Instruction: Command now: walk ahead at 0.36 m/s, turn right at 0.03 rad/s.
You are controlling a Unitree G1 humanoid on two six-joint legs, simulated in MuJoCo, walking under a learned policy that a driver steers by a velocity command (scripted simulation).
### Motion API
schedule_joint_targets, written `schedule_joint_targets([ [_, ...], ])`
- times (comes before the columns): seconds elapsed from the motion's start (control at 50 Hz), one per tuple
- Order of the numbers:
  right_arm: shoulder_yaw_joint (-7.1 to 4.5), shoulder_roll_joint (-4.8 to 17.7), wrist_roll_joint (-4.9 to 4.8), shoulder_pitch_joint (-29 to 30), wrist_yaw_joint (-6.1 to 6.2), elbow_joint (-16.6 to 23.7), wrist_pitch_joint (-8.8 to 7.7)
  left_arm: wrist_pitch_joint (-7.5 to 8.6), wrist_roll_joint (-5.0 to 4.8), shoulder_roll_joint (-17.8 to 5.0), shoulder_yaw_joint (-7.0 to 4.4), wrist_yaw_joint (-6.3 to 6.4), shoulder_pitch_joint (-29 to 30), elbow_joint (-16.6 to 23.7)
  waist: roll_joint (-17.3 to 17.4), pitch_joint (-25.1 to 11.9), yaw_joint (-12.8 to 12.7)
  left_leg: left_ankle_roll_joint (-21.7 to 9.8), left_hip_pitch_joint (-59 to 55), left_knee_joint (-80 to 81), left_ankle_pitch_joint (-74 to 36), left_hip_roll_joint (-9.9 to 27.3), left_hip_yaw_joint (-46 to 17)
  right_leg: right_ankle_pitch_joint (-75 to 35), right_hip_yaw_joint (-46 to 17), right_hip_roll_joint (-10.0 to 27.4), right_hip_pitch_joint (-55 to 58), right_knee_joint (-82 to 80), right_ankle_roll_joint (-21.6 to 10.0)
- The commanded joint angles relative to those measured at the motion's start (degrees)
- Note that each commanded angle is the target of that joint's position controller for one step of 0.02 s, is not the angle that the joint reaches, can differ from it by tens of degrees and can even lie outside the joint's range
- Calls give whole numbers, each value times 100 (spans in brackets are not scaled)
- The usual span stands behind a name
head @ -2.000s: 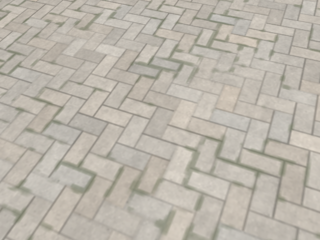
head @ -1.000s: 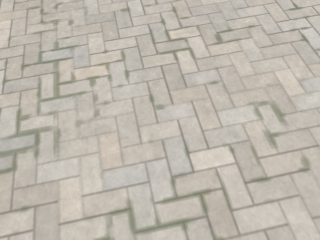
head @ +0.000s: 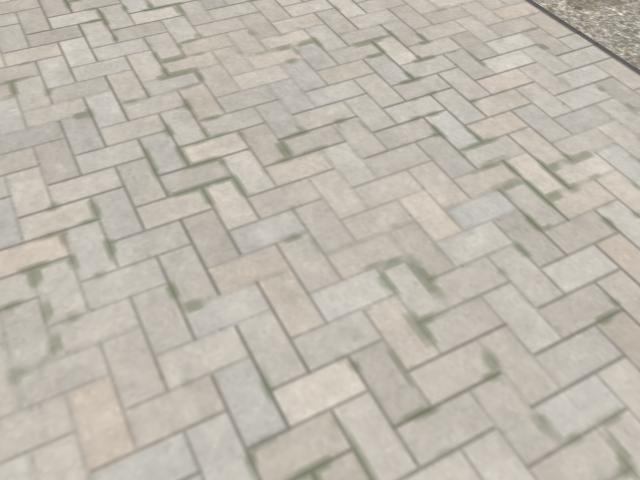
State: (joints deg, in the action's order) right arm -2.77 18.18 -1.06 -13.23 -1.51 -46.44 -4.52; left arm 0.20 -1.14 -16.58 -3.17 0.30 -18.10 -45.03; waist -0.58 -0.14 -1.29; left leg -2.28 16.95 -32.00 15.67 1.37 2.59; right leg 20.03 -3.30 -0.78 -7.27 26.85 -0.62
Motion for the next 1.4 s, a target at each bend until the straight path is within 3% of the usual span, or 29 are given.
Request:
schedule_joint_targets([
  [0.02,-267,1035,35,-1617,78,-125,-44,199,135,35,63,-51,904,656,1346,-245,864,-512,-2515,1404,622,1348,-2189,636,155,-31,-2618,1988,-157],
  [0.04,-322,1340,101,-1697,20,-89,-78,304,-9,-325,-42,-17,892,854,1838,-231,804,-1299,-2489,2246,2036,2189,-4336,1432,-56,-309,-3511,3247,-58],
  [0.06,-220,1006,89,-1198,28,49,-113,381,-123,-662,-137,-13,808,769,1111,275,602,-1336,-2205,2332,2693,2214,-4216,1019,-351,140,-3965,3834,-144],
  [0.1,-133,732,135,-756,37,185,-146,456,-73,-650,-155,-36,774,590,654,570,417,-962,-1929,2325,1739,1673,-3047,-74,-198,502,-4039,3778,-276],
  [0.22,-43,538,108,-1067,88,59,-78,410,65,-298,-105,-127,1120,605,497,368,414,-761,-1881,2390,-1998,1036,-1193,-1493,217,617,-3766,2734,37],
  [0.3,-42,575,94,-1248,193,-44,-2,477,23,-75,18,-209,1937,869,511,566,608,-657,-1492,2617,-2122,810,-637,-2447,479,442,-3210,1215,153],
  [0.42,-114,670,17,-1536,231,-272,96,594,-23,-181,37,-399,2612,1123,526,767,558,-735,-2266,2305,-2833,1259,-616,-2292,468,232,-3024,192,-165],
  [0.46,-171,806,28,-1434,261,-257,143,596,3,-426,-61,-393,2223,1031,730,330,238,-631,-2606,1641,-4668,1311,-572,-1843,609,-25,-2349,168,-384],
  [0.5,-164,824,78,-1252,290,-192,238,548,3,-868,-282,-280,651,583,796,-741,-596,-390,-2131,-252,-5805,1022,-327,-1929,697,-159,-126,85,-748],
  [0.52,-67,604,198,-1302,311,-27,222,496,88,-1246,-370,-188,-448,351,132,-1656,-892,-254,-641,-2051,-3786,718,-255,-1826,-643,1005,1922,436,-1123],
  [0.54,176,-313,128,-2213,199,-39,117,511,82,-1375,-382,-233,-585,237,-1418,-2504,-269,50,1601,-3962,1543,-467,-664,-179,-3608,2372,3682,-201,-2071],
  [0.56,0,466,-70,-1537,175,-45,-8,515,36,-769,-248,-197,-430,243,-795,-1965,-622,-48,2161,-4467,1654,-252,-1259,548,-3760,2201,3125,-858,-1753],
  [0.58,-99,706,-234,-886,163,206,-75,521,43,-624,-185,-156,45,269,-614,-939,-516,-96,2420,-4399,1105,19,-1090,258,-2757,2051,2179,-1084,-1481],
  [0.6,-85,628,-207,-611,197,262,-107,545,72,-553,-161,-149,413,266,-82,-451,-304,-79,2197,-4120,585,301,-957,-487,-2099,1866,1273,-1287,-1344],
  [0.62,-121,561,-111,-553,216,241,-82,585,128,-402,-134,-161,641,248,-20,-165,-112,-30,1991,-3856,280,463,-939,-1001,-1563,1650,653,-1460,-1263],
  [0.66,-123,344,-106,-942,215,122,86,679,197,-261,-121,-183,846,158,-327,-129,213,49,1408,-3640,11,686,-991,-1286,-889,1420,-18,-1819,-1203],
  [0.74,-116,202,-44,-558,255,320,272,785,187,-470,-181,-159,856,-104,-245,357,268,255,1882,-3054,-552,786,-1019,-1803,-3,1389,-523,-2206,-1216],
  [0.82,-65,112,-21,116,124,536,151,736,184,-644,-187,-72,767,-202,-120,431,37,252,1887,-1512,-1930,660,-678,-2358,846,1104,-262,-2179,-994],
  [0.94,7,34,-22,1172,-130,1137,127,453,51,-947,-257,-10,72,-466,-12,599,-357,-11,2413,-418,-1637,466,-179,-3101,1152,1589,1219,-1661,-857],
  [1.0,-138,322,-17,791,-198,1256,181,291,10,-1166,-323,54,251,-389,-327,146,44,-329,1620,-387,-726,-16,250,-5542,1382,1657,1585,-576,-646],
  [1.04,-452,840,-37,-776,-112,921,231,214,8,-1144,-298,115,417,-297,-230,-706,934,-708,-585,6,-858,-462,280,-5813,1596,1355,825,1618,-365],
  [1.06,-639,1410,-42,-1427,28,797,304,280,139,-726,-156,113,159,-125,721,-1282,1005,-1201,-2443,142,-666,560,-1485,-3467,1666,903,-952,3561,-87],
  [1.08,-610,1618,-33,-1051,9,1013,236,488,183,-227,32,2,-91,103,1684,-1942,448,-2281,-3865,1133,99,1756,-4825,1218,612,-376,-3021,5341,162],
  [1.1,-458,1089,15,-1091,-33,1086,172,697,14,-819,-95,-114,464,176,949,-2024,838,-2054,-3918,1502,377,1745,-4787,1080,-360,-23,-3616,5557,13],
  [1.12,-391,861,55,-918,-33,1074,118,799,-138,-861,-94,-160,849,332,656,-1229,773,-1790,-3233,1512,56,1545,-3890,645,-276,215,-3788,5270,-122],
  [1.14,-370,768,43,-559,-38,1089,82,840,-55,-728,-64,-122,926,340,35,-652,473,-1598,-2323,1532,-672,1266,-3199,246,-220,465,-3610,4642,-134],
  [1.18,-275,513,116,-113,3,1250,57,734,102,-800,-130,-83,783,260,146,-346,129,-1459,-1330,1704,-1738,945,-2532,-134,-227,709,-2941,3954,-38],
  [1.26,-344,737,39,-253,132,1213,37,542,223,-549,-78,-46,968,392,183,-133,73,-1491,-621,1933,-2435,709,-1973,-762,-33,615,-2822,2860,394],
  [1.4,-402,856,-24,-768,242,959,150,621,94,-450,1,-135,2185,784,574,58,539,-953,-365,1679,-1200,431,-1937,-2586,-27,118,-2097,487,437],
])
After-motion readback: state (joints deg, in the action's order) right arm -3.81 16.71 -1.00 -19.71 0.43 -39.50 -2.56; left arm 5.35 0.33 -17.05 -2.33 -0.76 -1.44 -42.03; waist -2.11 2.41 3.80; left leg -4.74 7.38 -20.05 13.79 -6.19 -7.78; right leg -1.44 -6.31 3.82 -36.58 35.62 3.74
